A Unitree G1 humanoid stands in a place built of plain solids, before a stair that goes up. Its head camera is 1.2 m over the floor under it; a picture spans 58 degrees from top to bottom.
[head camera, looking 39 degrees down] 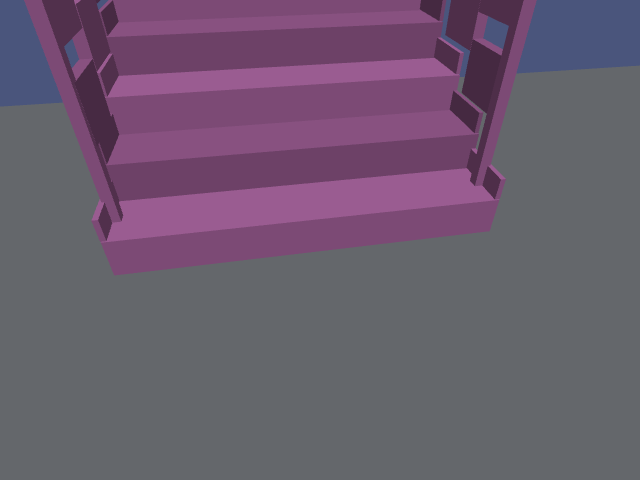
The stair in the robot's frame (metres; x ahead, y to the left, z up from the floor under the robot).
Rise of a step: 0.17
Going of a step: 0.28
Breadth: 1.62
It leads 10 degrees to the left of straight ahead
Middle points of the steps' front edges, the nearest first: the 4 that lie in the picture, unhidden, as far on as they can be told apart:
1.40 0.03 0.17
1.67 0.08 0.34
1.95 0.13 0.51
2.22 0.18 0.69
